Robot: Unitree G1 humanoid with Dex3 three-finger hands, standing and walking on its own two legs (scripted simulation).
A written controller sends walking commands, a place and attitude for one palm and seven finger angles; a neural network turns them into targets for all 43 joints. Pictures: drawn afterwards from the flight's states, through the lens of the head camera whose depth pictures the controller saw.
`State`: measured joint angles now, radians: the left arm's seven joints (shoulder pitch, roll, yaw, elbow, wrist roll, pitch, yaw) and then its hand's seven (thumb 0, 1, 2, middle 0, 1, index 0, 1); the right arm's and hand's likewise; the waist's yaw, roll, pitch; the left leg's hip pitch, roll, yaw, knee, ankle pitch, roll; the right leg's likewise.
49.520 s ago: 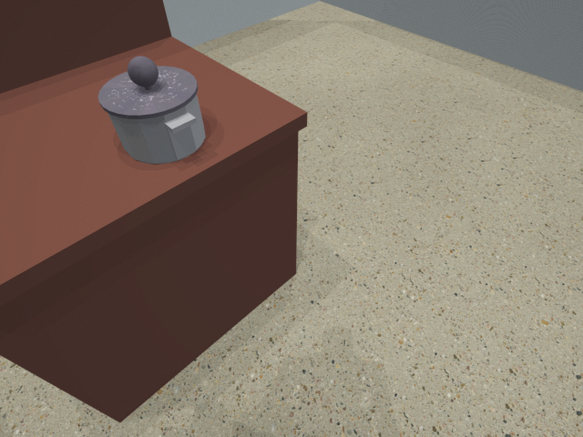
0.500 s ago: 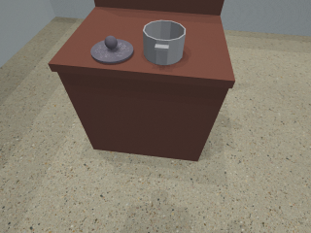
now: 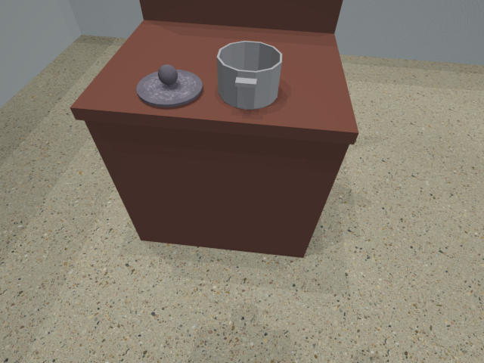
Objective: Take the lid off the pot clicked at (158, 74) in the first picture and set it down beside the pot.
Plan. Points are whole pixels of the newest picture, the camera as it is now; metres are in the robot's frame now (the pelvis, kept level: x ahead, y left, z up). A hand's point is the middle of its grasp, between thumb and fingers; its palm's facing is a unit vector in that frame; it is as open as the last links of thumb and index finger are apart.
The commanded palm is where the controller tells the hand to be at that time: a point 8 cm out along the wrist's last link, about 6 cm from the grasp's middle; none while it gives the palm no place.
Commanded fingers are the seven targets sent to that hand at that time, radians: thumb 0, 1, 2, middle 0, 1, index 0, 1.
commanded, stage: let the arm hang, fingers relaxed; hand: left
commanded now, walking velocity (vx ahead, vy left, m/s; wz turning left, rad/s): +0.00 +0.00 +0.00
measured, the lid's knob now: (167, 74) +0.81 +0.25 +0.05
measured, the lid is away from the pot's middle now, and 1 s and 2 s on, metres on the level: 0.23 0.23 0.23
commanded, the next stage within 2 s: look to check the result in 0.84 s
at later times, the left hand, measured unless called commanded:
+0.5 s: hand out of the picture +0.00 +0.17 -0.18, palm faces +0.05 -0.98 -0.17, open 7.4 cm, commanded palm none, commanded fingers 0.00 0.90 0.90 -0.20 -0.30 -0.20 -0.30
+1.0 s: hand out of the picture +0.00 +0.17 -0.18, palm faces +0.05 -0.98 -0.18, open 7.3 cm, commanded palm none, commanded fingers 0.00 0.90 0.90 -0.20 -0.30 -0.20 -0.30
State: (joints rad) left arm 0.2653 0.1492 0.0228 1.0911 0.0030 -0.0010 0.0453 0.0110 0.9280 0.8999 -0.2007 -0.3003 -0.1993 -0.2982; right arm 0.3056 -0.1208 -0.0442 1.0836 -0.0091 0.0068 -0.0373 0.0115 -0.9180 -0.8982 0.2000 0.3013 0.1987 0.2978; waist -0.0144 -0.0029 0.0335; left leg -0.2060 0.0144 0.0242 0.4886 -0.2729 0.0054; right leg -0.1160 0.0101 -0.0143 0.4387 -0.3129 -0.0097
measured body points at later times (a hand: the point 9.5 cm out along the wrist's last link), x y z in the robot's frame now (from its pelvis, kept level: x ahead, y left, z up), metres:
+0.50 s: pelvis +0.00 +0.01 +0.00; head +0.02 +0.01 +0.45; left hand +0.00 +0.22 -0.16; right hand -0.01 -0.21 -0.16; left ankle -0.01 +0.11 -0.74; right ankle -0.05 -0.11 -0.74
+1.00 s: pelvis +0.01 +0.00 +0.00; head +0.02 +0.00 +0.45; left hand +0.00 +0.22 -0.16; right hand -0.01 -0.21 -0.16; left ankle -0.01 +0.11 -0.74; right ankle -0.05 -0.11 -0.74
